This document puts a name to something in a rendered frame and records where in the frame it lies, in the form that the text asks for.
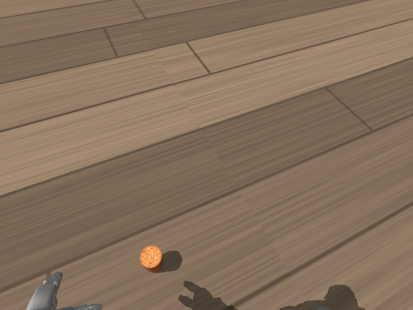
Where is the left robot hand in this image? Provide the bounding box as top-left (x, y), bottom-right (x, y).
top-left (26, 272), bottom-right (103, 310)

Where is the cup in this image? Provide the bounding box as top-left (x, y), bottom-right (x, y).
top-left (139, 245), bottom-right (163, 273)

